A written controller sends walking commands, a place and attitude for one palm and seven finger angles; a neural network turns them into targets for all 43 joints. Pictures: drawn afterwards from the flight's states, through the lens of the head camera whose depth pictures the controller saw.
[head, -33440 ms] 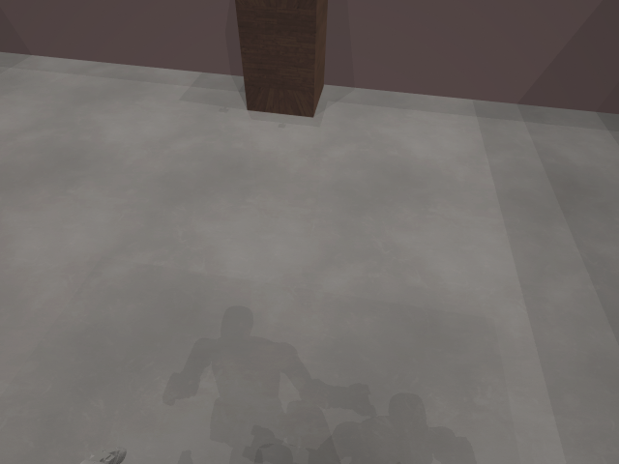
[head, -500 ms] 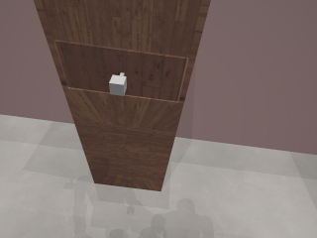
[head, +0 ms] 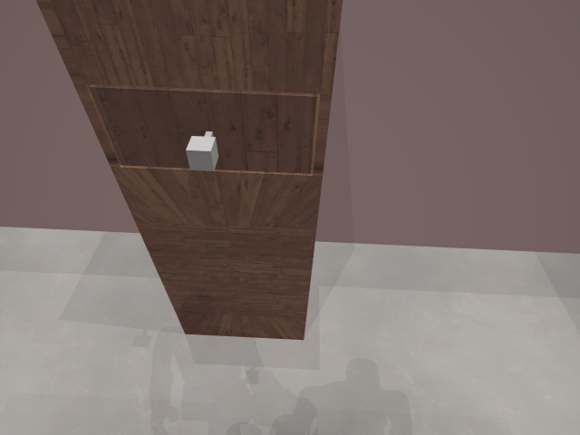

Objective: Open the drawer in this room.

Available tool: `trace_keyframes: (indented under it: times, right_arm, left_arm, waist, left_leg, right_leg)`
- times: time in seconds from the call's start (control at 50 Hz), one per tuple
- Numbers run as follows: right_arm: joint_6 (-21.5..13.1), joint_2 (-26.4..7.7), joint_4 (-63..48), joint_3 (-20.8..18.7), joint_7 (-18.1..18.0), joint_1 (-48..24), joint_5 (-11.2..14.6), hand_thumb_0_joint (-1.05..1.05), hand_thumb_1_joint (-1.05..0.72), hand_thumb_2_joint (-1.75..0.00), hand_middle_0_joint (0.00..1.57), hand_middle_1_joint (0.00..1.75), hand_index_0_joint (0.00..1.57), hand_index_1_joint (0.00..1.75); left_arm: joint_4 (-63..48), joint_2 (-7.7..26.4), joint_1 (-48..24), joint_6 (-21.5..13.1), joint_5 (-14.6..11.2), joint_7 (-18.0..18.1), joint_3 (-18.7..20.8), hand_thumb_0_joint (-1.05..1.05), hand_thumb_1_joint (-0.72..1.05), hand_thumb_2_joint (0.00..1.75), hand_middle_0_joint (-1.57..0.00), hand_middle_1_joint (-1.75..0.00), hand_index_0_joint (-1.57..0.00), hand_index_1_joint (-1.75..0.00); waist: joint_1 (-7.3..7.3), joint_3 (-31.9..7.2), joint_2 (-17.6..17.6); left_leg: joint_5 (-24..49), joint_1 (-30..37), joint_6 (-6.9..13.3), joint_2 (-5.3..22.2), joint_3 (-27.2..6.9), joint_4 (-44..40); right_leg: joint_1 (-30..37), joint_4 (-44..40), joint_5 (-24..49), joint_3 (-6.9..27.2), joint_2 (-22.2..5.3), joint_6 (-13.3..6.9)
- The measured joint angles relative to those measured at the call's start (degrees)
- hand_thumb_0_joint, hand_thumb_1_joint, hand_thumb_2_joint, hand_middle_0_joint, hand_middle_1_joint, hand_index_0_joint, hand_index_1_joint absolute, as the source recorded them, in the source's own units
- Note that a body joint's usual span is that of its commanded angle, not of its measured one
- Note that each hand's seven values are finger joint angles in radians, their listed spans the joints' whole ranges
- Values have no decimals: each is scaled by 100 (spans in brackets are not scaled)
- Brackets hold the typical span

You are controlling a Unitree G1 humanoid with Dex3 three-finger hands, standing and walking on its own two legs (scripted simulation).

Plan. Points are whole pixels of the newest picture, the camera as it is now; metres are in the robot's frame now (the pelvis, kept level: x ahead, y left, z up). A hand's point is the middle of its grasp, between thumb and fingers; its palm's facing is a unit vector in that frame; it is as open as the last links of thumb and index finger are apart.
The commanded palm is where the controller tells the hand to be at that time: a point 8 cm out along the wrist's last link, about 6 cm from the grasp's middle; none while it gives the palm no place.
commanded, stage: come to a stop and stand still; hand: left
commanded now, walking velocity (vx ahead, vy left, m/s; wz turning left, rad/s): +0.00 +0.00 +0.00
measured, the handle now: (205, 146) +0.56 +0.19 +0.10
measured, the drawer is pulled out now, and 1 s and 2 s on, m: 0.00 0.00 0.00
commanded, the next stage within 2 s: look again from close up in 0.40 s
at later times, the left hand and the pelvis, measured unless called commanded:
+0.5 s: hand out of the picture -0.06 +0.13 -0.18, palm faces +0.06 -0.99 -0.10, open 7.4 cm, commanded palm none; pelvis -0.01 +0.00 +0.00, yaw +1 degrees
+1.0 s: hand out of the picture +0.04 +0.21 -0.18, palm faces +0.00 -0.98 -0.20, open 7.4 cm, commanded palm none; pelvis +0.03 +0.04 +0.00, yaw -1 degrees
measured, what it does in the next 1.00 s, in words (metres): stands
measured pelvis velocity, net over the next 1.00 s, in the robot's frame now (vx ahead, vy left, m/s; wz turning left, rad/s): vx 0.03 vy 0.04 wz -0.02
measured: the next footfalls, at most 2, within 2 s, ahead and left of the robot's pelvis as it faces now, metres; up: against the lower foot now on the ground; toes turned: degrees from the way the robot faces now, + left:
none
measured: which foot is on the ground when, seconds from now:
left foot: down 0.00-1.00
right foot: down 0.00-1.00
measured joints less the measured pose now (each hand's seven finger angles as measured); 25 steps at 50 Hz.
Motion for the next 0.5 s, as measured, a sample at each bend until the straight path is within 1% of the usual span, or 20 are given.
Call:
trace_keyframes:
  times: [0.1,0.24,0.38,0.5]
  right_arm:
    - [9,92,137,66,40,223,0,1,-91,-89,19,30,20,30]
    - [26,261,265,99,40,494,-13,1,-91,-89,19,30,20,30]
    - [26,395,304,89,8,668,-20,1,-90,-89,19,30,20,30]
    - [0,451,282,72,-19,691,-25,1,-90,-89,19,30,20,30]
  left_arm:
    - [94,-104,101,-22,-13,-22,-69,0,91,90,-20,-30,-19,-30]
    - [199,-284,258,-28,-28,-30,-101,0,91,90,-20,-30,-19,-30]
    - [307,-378,395,-18,-30,-23,-88,0,91,90,-20,-30,-19,-30]
    - [350,-408,446,-30,-16,-16,-62,0,91,90,-20,-30,-19,-30]
  waist:
    - [-30,-71,-24]
    - [-34,-85,-101]
    - [-28,-79,-177]
    - [0,-75,-176]
  left_leg:
    - [109,24,-39,21,-43,-111]
    - [148,-67,-66,44,-113,-91]
    - [104,-190,-55,46,-153,20]
    - [94,-258,-10,-8,-161,23]
  right_leg:
    - [39,-123,108,-41,33,-28]
    - [-11,-164,172,-93,69,-56]
    - [-98,-114,154,-112,77,-54]
    - [-179,-72,125,-105,33,-21]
